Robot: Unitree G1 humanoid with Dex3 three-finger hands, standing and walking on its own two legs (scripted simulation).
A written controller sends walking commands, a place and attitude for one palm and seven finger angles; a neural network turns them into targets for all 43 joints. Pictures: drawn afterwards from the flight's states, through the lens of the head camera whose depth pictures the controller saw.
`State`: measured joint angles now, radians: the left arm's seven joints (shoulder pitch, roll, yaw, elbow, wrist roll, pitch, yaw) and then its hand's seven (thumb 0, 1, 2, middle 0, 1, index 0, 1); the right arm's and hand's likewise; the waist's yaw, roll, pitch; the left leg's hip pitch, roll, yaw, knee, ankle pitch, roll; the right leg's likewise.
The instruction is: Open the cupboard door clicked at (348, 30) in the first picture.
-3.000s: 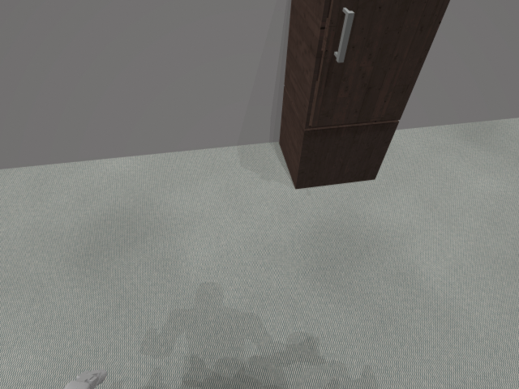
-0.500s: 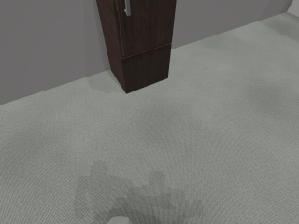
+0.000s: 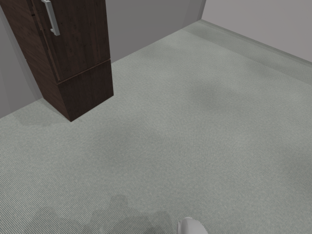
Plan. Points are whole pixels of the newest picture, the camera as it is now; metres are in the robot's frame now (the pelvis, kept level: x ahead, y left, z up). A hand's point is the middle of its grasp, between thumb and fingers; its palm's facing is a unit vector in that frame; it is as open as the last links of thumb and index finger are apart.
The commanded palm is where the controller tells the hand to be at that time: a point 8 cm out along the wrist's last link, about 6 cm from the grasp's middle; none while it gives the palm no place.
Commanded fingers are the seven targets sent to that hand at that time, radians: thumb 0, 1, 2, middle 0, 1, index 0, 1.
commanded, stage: walk to a spot facing it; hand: left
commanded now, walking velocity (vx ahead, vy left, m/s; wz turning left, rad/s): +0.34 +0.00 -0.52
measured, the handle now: (50, 17) +1.05 +0.59 +0.04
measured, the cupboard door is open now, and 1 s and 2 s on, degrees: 0 0 0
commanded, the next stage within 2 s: turn to face it in 1.48 s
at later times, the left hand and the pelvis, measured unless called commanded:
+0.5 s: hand (122, 187) +0.30 +0.11 -0.17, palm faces -0.17 -0.96 -0.22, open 7.2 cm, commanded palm none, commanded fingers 0.00 0.90 0.90 -0.20 -0.30 -0.20 -0.30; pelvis +0.19 -0.07 -0.01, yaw -12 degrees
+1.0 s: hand (130, 143) +0.48 +0.11 -0.18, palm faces -0.26 -0.96 -0.13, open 7.4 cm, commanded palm none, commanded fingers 0.00 0.90 0.90 -0.20 -0.30 -0.20 -0.30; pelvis +0.41 -0.06 +0.00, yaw -20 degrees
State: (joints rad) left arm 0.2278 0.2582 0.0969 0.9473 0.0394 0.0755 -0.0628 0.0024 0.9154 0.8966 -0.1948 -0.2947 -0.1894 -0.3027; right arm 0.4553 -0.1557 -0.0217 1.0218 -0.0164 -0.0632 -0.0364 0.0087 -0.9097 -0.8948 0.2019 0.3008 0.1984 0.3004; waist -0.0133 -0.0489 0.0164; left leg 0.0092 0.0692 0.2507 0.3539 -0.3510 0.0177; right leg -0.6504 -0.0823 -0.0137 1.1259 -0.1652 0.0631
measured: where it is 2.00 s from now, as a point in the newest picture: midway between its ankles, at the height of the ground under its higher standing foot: (185, 161)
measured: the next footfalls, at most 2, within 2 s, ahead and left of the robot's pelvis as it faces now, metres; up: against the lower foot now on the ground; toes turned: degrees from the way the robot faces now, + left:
right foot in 0.22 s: +0.22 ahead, -0.16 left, +0.00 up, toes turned -16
left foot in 0.68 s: +0.43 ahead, +0.04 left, +0.00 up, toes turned -3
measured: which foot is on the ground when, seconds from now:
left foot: down 0.00-0.22, up 0.24-0.66, down 0.68-1.00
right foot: up 0.00-0.20, down 0.22-0.70, up 0.72-1.00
